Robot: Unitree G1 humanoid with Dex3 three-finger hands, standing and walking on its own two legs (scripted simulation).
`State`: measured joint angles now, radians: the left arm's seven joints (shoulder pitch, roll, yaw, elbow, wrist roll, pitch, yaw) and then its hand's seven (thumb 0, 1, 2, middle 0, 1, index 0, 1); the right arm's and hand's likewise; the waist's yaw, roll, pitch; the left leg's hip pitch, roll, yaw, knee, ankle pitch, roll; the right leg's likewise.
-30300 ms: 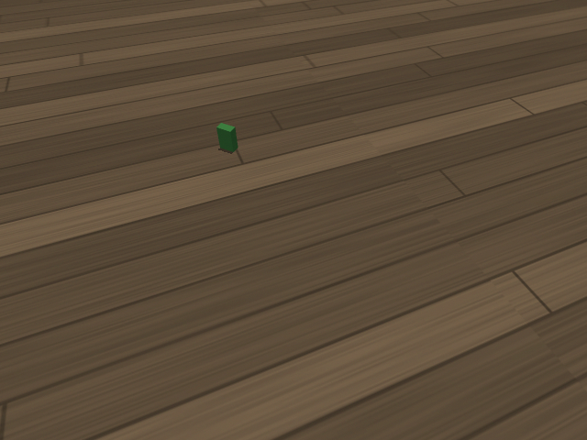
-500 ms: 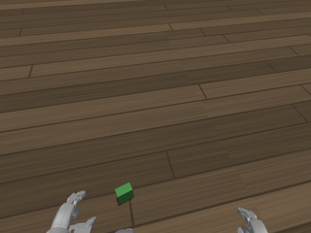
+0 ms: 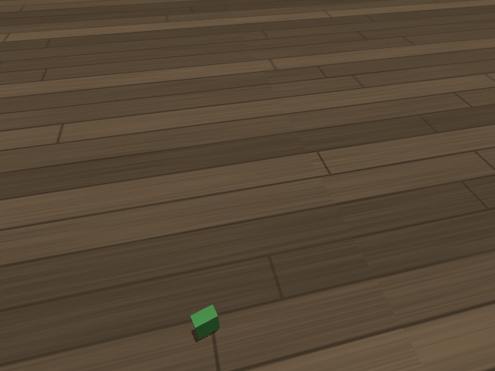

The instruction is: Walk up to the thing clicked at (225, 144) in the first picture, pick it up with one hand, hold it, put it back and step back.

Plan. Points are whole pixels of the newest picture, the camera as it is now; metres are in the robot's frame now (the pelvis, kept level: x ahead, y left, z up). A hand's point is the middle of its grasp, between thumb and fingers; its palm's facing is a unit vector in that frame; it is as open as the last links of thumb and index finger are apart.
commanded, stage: stand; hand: left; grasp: from the side
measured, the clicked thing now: (205, 322) +0.41 +0.18 -0.71
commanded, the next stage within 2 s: step back in 1.60 s
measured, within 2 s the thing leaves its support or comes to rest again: neither
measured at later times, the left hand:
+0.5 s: hand out of the picture +0.04 +0.24 -0.16, palm faces -0.02 -0.94 -0.33, open 7.4 cm
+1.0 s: hand out of the picture +0.09 +0.23 -0.15, palm faces -0.03 -0.94 -0.33, open 7.4 cm
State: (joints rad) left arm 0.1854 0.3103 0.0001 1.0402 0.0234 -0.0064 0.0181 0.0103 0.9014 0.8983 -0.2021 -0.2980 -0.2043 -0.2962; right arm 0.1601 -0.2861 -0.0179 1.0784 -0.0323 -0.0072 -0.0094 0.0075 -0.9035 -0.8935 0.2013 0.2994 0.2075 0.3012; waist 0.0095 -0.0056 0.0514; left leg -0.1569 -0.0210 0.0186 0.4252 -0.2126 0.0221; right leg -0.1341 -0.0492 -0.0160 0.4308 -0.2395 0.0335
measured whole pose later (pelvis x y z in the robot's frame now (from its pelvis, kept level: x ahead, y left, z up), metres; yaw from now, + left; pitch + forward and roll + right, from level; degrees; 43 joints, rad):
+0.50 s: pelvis +0.00 +0.00 +0.01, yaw +0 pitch -3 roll +0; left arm 0.15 0.32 0.00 1.16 0.02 -0.01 0.01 0.01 0.90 0.90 -0.20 -0.30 -0.20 -0.30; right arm 0.13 -0.32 -0.02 1.16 -0.02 0.00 0.00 0.01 -0.90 -0.89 0.20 0.30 0.21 0.30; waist 0.00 0.00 0.05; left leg -0.12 -0.02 0.01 0.33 -0.16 0.02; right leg -0.10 -0.04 -0.02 0.34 -0.19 0.03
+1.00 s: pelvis +0.02 -0.01 +0.01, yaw -1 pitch -2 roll +0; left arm 0.10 0.32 0.00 1.16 0.01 -0.01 0.00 0.01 0.90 0.90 -0.20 -0.30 -0.20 -0.30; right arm 0.10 -0.33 -0.01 1.16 -0.02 -0.02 -0.01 0.00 -0.90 -0.89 0.20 0.30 0.21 0.30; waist 0.00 0.00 0.05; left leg -0.09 -0.01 0.02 0.30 -0.17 0.01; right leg -0.08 -0.04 -0.01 0.31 -0.20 0.03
